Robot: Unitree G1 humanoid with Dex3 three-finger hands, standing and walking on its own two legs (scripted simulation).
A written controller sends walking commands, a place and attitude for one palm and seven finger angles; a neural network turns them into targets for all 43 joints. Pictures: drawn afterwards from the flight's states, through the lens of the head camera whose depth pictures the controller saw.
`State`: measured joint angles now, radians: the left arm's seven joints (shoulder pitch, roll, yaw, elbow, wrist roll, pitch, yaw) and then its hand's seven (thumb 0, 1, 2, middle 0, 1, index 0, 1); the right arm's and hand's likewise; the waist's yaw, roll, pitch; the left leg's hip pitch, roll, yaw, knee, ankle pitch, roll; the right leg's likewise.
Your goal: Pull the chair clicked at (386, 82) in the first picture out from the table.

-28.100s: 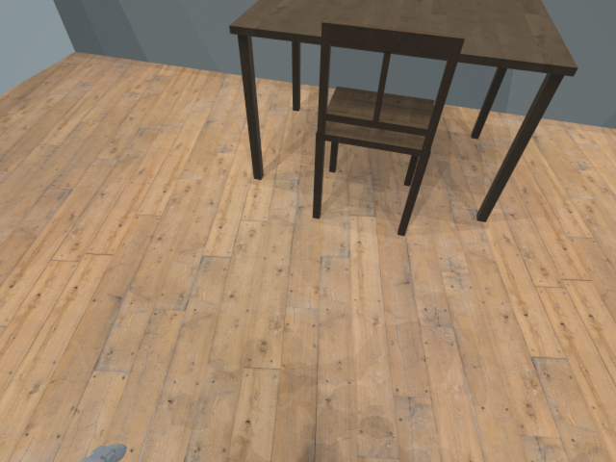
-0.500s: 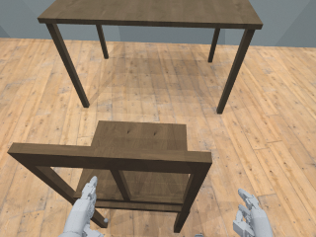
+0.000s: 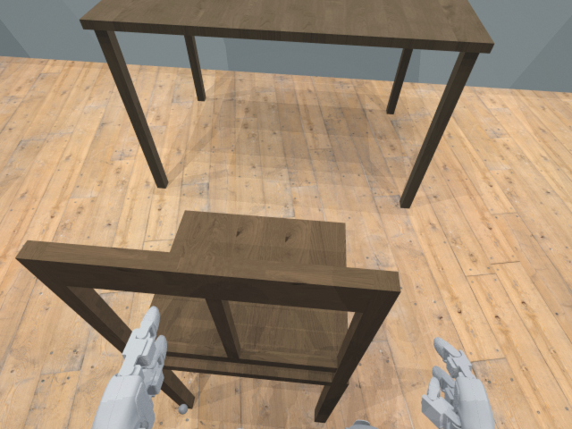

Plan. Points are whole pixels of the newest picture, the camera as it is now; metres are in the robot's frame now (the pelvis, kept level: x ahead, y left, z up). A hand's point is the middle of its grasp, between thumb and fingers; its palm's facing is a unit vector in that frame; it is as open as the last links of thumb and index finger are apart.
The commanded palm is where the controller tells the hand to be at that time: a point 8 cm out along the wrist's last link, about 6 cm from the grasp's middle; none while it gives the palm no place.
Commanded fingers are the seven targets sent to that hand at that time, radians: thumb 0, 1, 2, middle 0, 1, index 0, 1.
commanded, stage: draw the hand back to the body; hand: left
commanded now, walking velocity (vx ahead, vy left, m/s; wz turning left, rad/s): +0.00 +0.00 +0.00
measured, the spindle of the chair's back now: (226, 327) +0.27 +0.11 -0.04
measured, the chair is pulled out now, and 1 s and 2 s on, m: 0.68 0.68 0.68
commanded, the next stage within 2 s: step back with the hand held close in 1.42 s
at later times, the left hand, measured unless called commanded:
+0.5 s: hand (100, 379) +0.16 +0.19 +0.12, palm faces +0.22 -0.91 -0.34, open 16.5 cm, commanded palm +0.12 +0.24 +0.15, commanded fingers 0.00 -0.04 0.44 -0.07 -0.10 -0.07 -0.10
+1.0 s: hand (10, 286) +0.20 +0.24 +0.22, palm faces +0.45 -0.78 -0.44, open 10.0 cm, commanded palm +0.15 +0.28 +0.24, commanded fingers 0.00 0.86 0.88 -0.19 -0.29 -0.19 -0.29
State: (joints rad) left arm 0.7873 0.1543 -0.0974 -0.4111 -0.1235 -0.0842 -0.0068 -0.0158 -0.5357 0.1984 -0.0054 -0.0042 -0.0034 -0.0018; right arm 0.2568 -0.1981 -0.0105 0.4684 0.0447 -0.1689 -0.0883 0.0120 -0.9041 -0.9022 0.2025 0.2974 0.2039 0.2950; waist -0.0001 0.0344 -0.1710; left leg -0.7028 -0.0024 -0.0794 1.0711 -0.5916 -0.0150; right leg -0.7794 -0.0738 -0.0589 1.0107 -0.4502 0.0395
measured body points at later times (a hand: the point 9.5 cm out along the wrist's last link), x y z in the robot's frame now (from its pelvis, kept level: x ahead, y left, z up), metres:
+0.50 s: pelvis +0.00 -0.01 +0.03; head -0.01 -0.03 +0.48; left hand +0.14 +0.24 +0.14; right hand +0.18 -0.24 -0.05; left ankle -0.04 +0.13 -0.67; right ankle +0.02 -0.15 -0.67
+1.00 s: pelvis +0.01 -0.01 +0.07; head +0.00 -0.05 +0.51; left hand +0.17 +0.28 +0.25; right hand +0.20 -0.24 -0.02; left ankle -0.04 +0.13 -0.67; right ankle +0.02 -0.15 -0.67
